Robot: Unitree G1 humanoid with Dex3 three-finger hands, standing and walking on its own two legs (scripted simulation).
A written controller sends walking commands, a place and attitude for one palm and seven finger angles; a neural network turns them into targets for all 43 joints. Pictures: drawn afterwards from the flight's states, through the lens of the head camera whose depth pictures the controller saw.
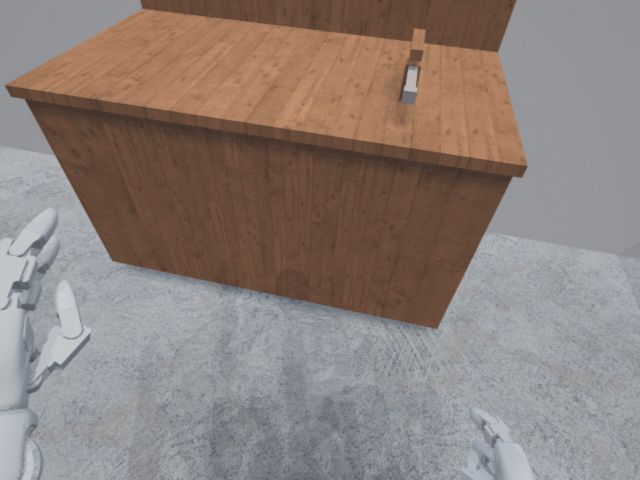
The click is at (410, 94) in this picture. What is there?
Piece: tap's lever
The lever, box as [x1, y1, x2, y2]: [401, 86, 416, 104]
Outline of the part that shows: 404,86 401,102 413,104 416,94 416,87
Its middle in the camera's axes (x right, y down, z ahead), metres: +0.19 -0.30 +0.82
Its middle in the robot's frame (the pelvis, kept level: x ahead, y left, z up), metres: +0.84 -0.13 +0.10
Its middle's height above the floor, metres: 0.87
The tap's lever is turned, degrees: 0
